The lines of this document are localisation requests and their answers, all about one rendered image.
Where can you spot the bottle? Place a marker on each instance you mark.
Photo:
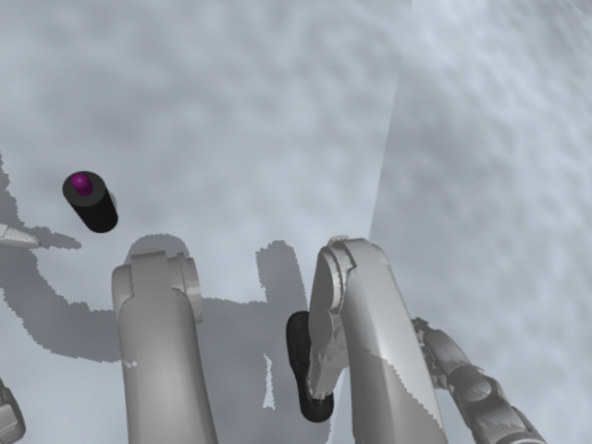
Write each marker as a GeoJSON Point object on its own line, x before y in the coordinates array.
{"type": "Point", "coordinates": [87, 194]}

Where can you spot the right robot foot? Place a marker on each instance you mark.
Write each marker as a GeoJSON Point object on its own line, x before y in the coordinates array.
{"type": "Point", "coordinates": [299, 347]}

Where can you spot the left robot hand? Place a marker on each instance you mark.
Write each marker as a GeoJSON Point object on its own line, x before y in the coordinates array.
{"type": "Point", "coordinates": [13, 237]}

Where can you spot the right robot hand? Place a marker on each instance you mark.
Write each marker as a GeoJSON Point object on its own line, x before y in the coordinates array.
{"type": "Point", "coordinates": [442, 354]}

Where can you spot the left robot arm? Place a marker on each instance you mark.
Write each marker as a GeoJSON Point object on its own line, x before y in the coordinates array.
{"type": "Point", "coordinates": [12, 426]}

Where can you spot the right robot arm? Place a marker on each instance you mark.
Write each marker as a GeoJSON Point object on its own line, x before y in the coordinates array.
{"type": "Point", "coordinates": [486, 411]}

